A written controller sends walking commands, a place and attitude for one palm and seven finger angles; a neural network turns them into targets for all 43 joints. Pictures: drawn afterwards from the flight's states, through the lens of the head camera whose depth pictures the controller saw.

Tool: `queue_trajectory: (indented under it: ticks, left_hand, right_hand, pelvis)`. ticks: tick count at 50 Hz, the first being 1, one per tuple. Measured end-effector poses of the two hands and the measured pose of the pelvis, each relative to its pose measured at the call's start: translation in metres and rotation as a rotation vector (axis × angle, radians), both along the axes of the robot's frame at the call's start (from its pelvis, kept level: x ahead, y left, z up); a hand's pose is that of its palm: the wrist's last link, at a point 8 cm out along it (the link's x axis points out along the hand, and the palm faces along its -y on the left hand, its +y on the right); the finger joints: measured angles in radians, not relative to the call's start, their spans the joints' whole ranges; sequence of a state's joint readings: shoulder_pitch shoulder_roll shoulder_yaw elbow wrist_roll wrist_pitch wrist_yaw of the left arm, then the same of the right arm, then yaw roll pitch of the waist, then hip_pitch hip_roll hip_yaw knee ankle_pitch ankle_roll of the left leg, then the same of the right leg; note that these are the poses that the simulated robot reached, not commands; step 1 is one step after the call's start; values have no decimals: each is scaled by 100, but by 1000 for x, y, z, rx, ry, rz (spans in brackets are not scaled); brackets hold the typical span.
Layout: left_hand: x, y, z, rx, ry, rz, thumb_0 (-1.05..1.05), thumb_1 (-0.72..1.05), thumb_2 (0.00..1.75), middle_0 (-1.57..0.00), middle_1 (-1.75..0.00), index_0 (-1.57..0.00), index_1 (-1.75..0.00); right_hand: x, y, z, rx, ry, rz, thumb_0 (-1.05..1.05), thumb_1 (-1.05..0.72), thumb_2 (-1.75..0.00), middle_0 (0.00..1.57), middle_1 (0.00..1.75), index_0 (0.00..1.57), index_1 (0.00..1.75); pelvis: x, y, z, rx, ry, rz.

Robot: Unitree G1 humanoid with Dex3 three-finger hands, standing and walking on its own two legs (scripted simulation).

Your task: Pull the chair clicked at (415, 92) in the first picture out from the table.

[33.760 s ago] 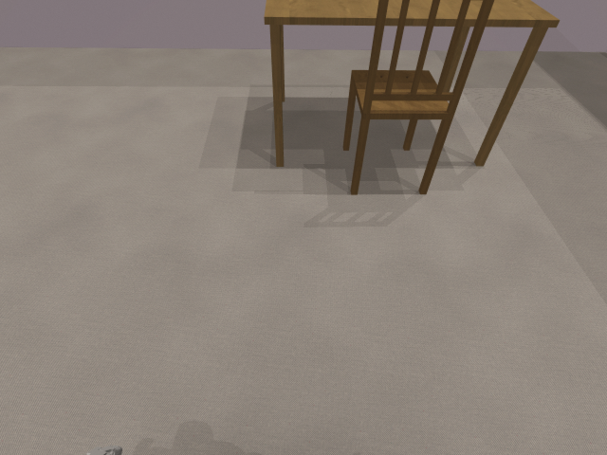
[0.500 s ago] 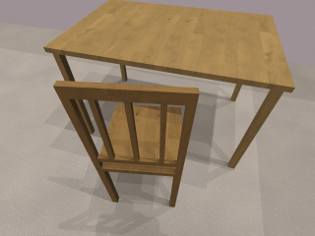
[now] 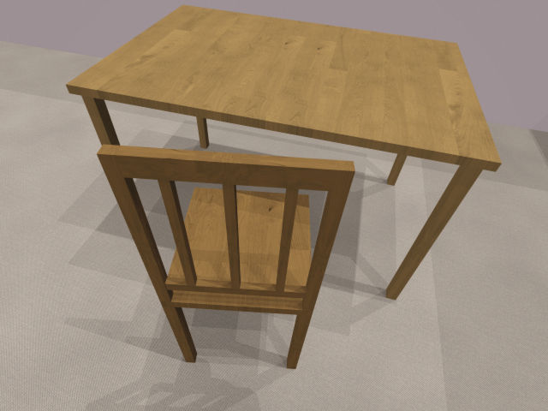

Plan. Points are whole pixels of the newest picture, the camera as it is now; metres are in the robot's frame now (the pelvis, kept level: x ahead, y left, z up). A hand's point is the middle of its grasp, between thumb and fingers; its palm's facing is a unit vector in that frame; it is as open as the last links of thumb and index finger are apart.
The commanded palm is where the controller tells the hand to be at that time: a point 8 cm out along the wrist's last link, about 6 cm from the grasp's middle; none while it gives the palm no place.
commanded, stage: come to a stop and stand still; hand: left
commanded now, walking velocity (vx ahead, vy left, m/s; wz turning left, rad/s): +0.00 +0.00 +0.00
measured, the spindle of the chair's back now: (233, 242) +0.44 +0.10 -0.06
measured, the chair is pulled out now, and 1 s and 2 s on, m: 0.18 0.18 0.18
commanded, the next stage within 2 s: look again from close up in 0.38 s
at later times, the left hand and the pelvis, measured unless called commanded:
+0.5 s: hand out of the picture -0.03 +0.18 -0.18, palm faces +0.01 -0.99 -0.15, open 7.4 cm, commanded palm none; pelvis +0.00 +0.02 +0.01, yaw +0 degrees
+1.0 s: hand out of the picture -0.04 +0.20 -0.18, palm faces +0.01 -0.99 -0.15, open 7.4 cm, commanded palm none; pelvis -0.01 +0.04 +0.01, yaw +0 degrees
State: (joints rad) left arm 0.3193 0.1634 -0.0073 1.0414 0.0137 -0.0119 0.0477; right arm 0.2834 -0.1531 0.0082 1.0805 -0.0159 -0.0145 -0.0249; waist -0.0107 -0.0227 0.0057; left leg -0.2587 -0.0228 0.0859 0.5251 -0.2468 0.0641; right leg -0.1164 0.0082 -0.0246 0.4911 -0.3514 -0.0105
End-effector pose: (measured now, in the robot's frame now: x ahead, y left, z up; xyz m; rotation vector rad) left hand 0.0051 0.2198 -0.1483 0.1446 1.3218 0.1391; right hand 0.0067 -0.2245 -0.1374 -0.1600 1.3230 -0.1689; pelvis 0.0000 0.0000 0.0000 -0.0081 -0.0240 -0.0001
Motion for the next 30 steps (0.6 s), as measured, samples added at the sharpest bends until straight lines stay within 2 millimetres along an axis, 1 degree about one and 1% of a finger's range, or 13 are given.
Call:
queue_trajectory:
  ticks: [6,12,22,30]
  left_hand:
    - [0,11,2,5,1,-7,0,91,90,-20,-30,-19,-30]
    - [-11,14,2,-5,33,-6,0,91,90,-20,-30,-19,-30]
    - [-35,15,1,-29,102,5,0,91,90,-20,-30,-19,-30]
    - [-46,16,0,-39,130,12,0,91,90,-20,-30,-19,-30]
  right_hand:
    - [10,3,4,-7,-22,14,1,-92,-90,20,30,20,30]
    - [13,8,7,-8,-22,24,0,-92,-90,20,30,20,30]
    - [7,17,9,-9,9,21,0,-91,-90,20,30,20,30]
    - [-3,24,8,-6,37,13,0,-91,-90,20,30,20,30]
  pelvis:
    - [-1,7,2,1,-1,-2]
    - [-1,13,4,2,2,-3]
    - [-1,21,5,3,3,-3]
    - [-1,26,6,2,5,-2]
